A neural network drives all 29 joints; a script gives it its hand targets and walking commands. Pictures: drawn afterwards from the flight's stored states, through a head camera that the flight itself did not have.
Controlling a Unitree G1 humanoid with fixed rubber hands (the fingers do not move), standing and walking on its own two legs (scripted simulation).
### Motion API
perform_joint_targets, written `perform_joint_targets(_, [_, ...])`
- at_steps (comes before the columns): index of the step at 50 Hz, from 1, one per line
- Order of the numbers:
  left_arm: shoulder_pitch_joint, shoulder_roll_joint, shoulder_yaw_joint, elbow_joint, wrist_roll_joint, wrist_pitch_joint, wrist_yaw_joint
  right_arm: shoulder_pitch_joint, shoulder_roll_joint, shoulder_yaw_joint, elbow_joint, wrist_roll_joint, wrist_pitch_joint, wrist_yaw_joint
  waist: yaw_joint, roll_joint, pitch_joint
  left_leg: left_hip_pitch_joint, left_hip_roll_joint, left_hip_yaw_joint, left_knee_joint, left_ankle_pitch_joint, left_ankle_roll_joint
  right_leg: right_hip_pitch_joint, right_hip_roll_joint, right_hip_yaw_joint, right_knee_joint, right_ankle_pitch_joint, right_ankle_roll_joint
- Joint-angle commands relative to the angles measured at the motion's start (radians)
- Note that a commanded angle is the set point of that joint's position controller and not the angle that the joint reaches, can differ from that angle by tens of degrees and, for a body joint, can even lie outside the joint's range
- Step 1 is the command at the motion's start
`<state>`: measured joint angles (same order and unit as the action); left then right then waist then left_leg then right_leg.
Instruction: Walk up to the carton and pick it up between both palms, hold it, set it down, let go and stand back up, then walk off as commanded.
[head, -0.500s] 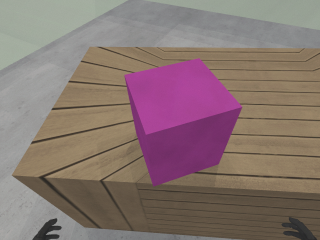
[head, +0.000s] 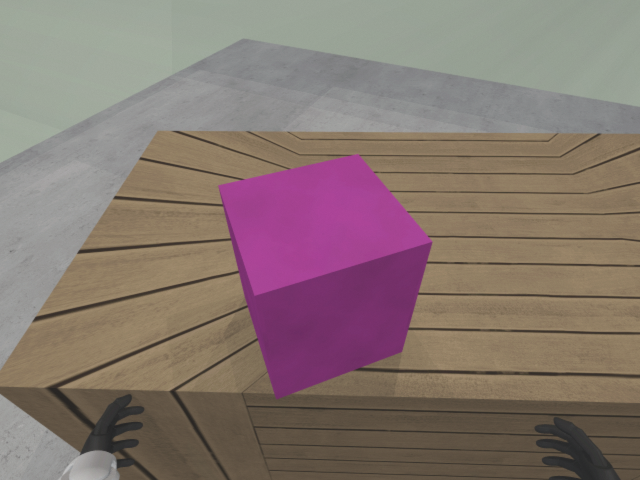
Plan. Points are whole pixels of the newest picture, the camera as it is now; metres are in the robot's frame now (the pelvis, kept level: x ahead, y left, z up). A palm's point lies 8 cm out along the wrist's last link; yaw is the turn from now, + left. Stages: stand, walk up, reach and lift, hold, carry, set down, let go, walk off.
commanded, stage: reach and lift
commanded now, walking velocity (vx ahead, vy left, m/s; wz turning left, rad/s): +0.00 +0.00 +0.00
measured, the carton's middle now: (317, 275) +0.40 +0.05 +0.03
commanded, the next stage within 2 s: none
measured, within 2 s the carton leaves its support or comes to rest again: neither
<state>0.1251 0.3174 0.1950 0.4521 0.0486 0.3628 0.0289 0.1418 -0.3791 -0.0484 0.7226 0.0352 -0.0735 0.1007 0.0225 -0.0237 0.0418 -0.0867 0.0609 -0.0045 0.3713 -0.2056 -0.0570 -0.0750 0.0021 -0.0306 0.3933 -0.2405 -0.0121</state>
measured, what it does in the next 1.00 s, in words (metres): stands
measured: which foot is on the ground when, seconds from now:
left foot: down 0.00-1.00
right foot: down 0.00-1.00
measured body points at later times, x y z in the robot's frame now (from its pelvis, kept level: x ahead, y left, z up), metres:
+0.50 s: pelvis +0.01 +0.01 +0.01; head -0.01 +0.02 +0.45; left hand +0.19 +0.27 -0.02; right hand +0.19 -0.28 -0.03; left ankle +0.00 +0.16 -0.74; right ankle -0.01 -0.11 -0.74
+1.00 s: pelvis +0.00 +0.00 +0.00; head -0.02 +0.00 +0.45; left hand +0.17 +0.23 +0.03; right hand +0.21 -0.25 +0.02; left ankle +0.00 +0.16 -0.74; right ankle -0.01 -0.11 -0.74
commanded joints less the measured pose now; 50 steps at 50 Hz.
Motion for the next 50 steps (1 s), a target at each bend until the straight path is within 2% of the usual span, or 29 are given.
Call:
perform_joint_targets(1, [-0.072, 0.133, 0.026, -0.155, -0.001, -0.046, 0.01, -0.051, -0.157, -0.054, -0.121, 0.008, -0.023, -0.001, -0.01, -0.004, -0.051, 0.006, -0.082, 0.093, -0.062, 0.134, 0.034, 0.005, 0.009, 0.005, -0.107, 0.164, 0.025])
perform_joint_targets(11, [0.049, 0.033, -0.008, -0.286, -0.003, -0.117, 0.05, -0.008, -0.18, -0.049, -0.192, 0.072, -0.042, 0.037, -0.015, 0.008, -0.049, 0.072, -0.075, 0.072, -0.087, 0.264, 0.008, 0.014, 0.049, -0.005, -0.159, 0.183, -0.013])
perform_joint_targets(23, [0.188, -0.066, -0.036, -0.457, -0.008, -0.18, 0.094, 0.063, -0.24, -0.02, -0.307, 0.199, -0.084, 0.095, 0.022, 0.019, -0.053, 0.066, -0.073, 0.053, -0.081, 0.317, 0.005, -0.016, 0.058, 0.006, -0.18, 0.185, -0.04])
perform_joint_targets(34, [0.243, -0.122, -0.087, -0.578, -0.041, -0.249, 0.12, 0.112, -0.23, -0.007, -0.423, 0.269, -0.116, 0.107, 0.029, -0.017, -0.061, 0.051, -0.075, 0.039, -0.069, 0.267, 0.02, -0.056, 0.047, 0.029, -0.169, 0.164, -0.042])
perform_joint_targets(50, [0.282, -0.196, -0.152, -0.751, -0.072, -0.275, 0.174, 0.125, -0.229, -0.003, -0.575, 0.33, -0.117, 0.116, 0.054, -0.04, -0.03, 0.004, -0.066, 0.038, -0.097, 0.151, 0.029, -0.093, 0.03, 0.064, -0.179, 0.054, -0.045])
